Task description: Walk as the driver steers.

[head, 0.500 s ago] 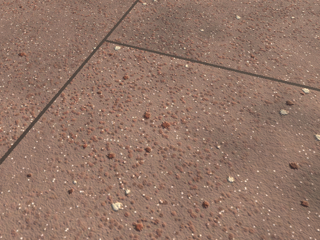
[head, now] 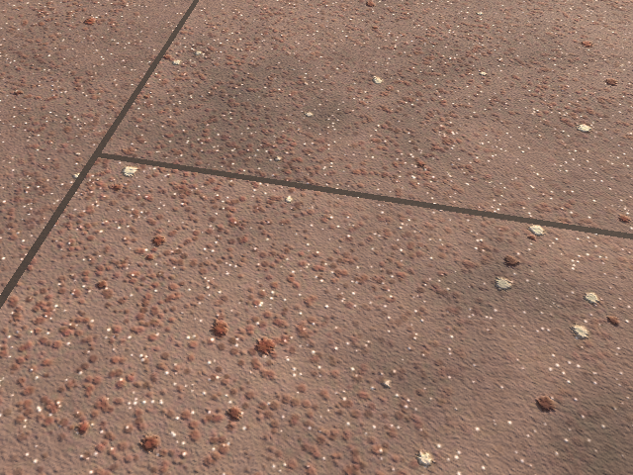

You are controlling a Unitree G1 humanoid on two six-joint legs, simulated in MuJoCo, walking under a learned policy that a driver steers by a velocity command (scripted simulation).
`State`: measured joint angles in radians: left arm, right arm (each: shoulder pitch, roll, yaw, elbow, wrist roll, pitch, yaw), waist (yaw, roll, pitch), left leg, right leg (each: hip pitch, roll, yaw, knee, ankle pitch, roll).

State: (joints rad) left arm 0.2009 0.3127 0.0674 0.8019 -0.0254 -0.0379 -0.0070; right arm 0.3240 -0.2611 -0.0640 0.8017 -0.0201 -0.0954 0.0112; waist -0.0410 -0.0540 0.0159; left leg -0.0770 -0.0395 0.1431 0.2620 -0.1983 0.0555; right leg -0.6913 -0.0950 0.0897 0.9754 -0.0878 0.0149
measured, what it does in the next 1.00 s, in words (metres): walks ahead, turning right: right foot, then left foot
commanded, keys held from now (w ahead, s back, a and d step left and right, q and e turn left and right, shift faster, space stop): w+e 0.68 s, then w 0.32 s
